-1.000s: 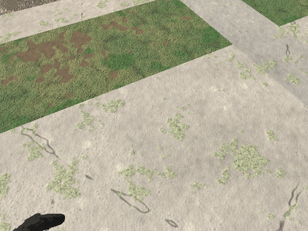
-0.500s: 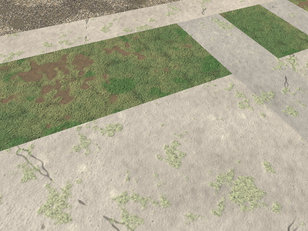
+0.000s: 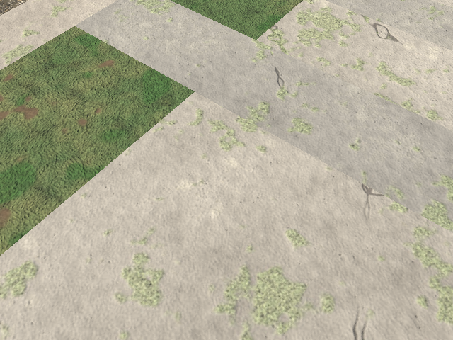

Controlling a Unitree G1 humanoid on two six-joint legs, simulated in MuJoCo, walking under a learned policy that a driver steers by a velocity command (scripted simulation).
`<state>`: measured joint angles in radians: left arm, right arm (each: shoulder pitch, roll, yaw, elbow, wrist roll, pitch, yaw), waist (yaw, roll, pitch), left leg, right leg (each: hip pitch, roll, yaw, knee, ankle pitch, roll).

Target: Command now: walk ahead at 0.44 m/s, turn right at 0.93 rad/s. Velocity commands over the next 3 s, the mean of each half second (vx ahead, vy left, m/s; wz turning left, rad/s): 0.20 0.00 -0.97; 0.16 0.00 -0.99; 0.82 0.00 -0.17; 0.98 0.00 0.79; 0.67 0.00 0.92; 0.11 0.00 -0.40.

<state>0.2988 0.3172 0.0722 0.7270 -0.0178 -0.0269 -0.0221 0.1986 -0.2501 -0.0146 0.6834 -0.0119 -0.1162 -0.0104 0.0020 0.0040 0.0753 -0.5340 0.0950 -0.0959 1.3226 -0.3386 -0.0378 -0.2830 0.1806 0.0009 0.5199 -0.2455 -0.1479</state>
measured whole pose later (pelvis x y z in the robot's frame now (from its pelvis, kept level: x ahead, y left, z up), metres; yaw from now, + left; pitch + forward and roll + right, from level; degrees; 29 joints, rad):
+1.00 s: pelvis +0.26 -0.02 +0.02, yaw -58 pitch +3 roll +3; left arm 0.29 0.32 0.08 0.61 -0.03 0.01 0.03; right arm 0.08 -0.31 -0.10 0.68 0.03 -0.06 0.02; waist 0.03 0.01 -0.01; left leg -0.44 -0.06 -0.09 0.67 -0.29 -0.05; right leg -0.28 0.06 0.24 0.49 -0.25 -0.05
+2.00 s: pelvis +0.65 -0.58 -0.03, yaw -34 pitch +0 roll +0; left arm 0.34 0.25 0.02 0.81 0.04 -0.07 0.01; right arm 0.16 -0.33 -0.05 0.73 -0.02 0.01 0.04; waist 0.00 0.01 0.06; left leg -0.51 -0.15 0.13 0.77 -0.29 0.21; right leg -0.14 -0.03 -0.04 1.38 -0.35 0.02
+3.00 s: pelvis +1.05 -0.87 +0.00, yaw -24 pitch +1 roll +2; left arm 0.22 0.31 0.08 0.67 -0.02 0.06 -0.02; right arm 0.07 -0.26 -0.06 0.65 0.00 0.02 -0.04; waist 0.03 0.00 0.05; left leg -0.28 0.10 0.19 0.52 -0.25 -0.03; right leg -0.43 -0.08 -0.06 0.80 -0.33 0.06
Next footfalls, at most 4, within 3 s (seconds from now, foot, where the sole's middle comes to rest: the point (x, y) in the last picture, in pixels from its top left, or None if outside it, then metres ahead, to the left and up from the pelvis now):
0.24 left None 0.41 0.06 -0.76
0.68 right None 0.20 -0.10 -0.76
1.08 left None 0.41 -0.01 -0.76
1.48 right None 0.34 -0.43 -0.76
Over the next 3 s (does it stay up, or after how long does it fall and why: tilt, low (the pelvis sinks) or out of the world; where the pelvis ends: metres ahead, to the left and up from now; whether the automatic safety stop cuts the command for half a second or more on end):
stays up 1.05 -0.87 0.00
